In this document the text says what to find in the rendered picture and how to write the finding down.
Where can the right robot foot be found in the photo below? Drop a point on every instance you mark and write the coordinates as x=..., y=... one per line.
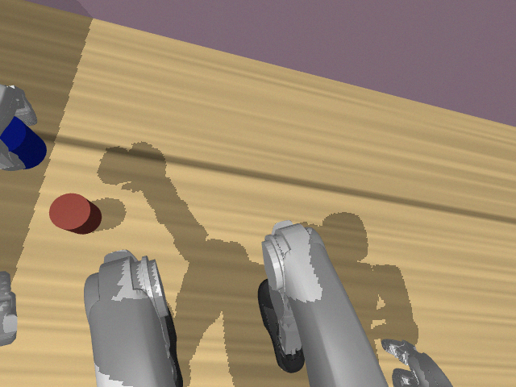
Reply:
x=289, y=363

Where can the left robot arm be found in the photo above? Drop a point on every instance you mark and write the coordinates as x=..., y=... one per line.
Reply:
x=8, y=315

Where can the left robot foot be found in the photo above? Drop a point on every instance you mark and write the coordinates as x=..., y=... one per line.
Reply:
x=173, y=350

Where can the right robot hand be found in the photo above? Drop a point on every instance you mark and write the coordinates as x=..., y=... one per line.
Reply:
x=424, y=372

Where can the left robot hand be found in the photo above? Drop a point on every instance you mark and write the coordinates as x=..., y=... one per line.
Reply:
x=13, y=103

